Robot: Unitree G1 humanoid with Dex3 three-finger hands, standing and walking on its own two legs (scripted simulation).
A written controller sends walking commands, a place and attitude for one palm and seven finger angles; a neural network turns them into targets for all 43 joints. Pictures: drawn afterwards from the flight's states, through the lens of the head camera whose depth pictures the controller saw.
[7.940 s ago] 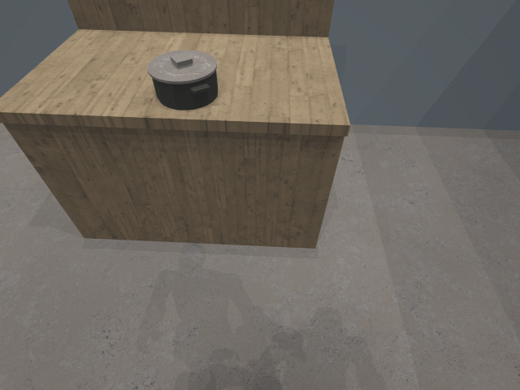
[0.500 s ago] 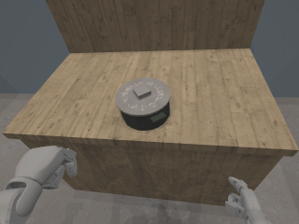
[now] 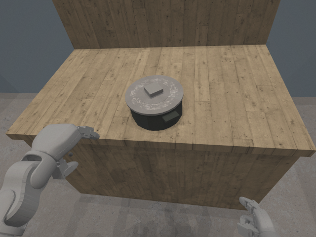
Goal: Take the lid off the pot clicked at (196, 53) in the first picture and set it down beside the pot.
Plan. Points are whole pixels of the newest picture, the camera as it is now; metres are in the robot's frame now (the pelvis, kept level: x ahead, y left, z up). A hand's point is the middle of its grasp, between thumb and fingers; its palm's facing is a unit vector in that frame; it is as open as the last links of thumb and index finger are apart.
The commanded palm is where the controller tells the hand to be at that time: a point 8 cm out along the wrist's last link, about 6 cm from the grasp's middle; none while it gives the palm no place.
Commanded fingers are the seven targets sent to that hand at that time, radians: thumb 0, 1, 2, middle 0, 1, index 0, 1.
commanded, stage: reach forward and open the fingers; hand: left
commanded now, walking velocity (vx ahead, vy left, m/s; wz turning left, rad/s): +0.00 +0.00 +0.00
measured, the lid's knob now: (153, 89) +0.57 +0.08 +0.05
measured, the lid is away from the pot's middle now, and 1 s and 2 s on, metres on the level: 0.00 0.00 0.00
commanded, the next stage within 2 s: move the open hand above the knob in 0.14 s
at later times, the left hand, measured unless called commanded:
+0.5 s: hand (84, 129) +0.33 +0.22 +0.12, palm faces -0.21 -0.08 -0.97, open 10.1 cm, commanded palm +0.32 +0.22 +0.19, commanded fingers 0.00 -0.30 1.43 -0.83 -0.08 -0.83 -0.08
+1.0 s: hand (110, 101) +0.42 +0.18 +0.13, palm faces -0.19 -0.07 -0.98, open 10.1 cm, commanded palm +0.40 +0.17 +0.19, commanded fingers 0.00 -0.30 1.43 -0.83 -0.08 -0.83 -0.08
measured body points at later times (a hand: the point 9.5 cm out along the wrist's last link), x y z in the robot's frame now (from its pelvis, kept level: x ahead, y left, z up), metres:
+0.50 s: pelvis +0.00 +0.00 +0.00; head +0.02 -0.05 +0.45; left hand +0.34 +0.23 +0.17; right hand +0.20 -0.22 -0.11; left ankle +0.01 +0.08 -0.74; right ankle +0.01 -0.12 -0.74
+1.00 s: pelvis +0.03 -0.01 +0.00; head +0.05 -0.05 +0.44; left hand +0.43 +0.18 +0.18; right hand +0.19 -0.25 -0.12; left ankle +0.01 +0.08 -0.74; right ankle +0.01 -0.12 -0.74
